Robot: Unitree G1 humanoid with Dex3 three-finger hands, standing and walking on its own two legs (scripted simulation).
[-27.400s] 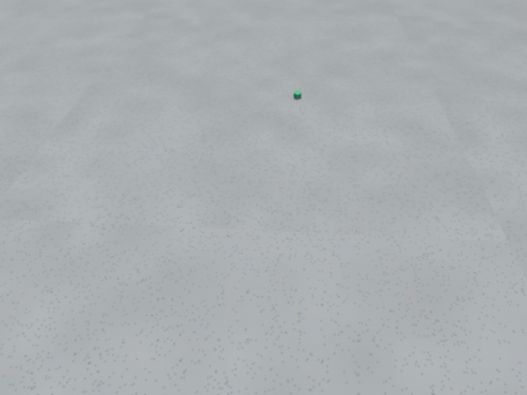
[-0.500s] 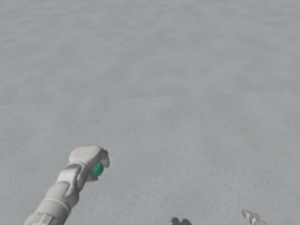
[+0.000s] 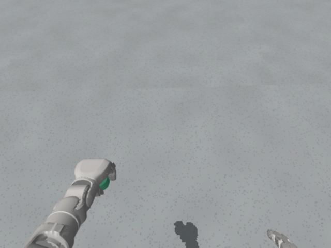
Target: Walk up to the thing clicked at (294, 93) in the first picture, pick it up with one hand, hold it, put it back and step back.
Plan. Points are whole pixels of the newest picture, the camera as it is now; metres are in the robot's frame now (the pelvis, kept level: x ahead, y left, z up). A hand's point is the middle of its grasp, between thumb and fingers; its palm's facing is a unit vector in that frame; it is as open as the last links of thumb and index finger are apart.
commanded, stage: crouch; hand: left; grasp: from above
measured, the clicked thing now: (99, 180) +0.33 +0.23 -0.12
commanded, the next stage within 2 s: lower in 1.64 s
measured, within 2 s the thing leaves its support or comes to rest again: neither
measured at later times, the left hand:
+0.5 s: hand (116, 192) +0.38 +0.23 -0.34, palm faces -0.45 +0.03 -0.89, open 6.4 cm
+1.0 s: hand (124, 196) +0.41 +0.24 -0.50, palm faces -0.44 -0.01 -0.90, open 6.3 cm
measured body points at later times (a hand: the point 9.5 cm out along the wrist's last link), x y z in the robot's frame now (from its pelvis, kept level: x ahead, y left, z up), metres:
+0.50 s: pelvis -0.05 +0.01 -0.21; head +0.13 +0.02 +0.21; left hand +0.39 +0.23 -0.29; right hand -0.01 -0.26 -0.34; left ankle +0.03 +0.12 -0.71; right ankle +0.02 -0.13 -0.71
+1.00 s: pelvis -0.06 +0.00 -0.34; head +0.18 +0.03 +0.05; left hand +0.43 +0.23 -0.45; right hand +0.00 -0.28 -0.46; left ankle +0.03 +0.12 -0.71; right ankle +0.02 -0.13 -0.71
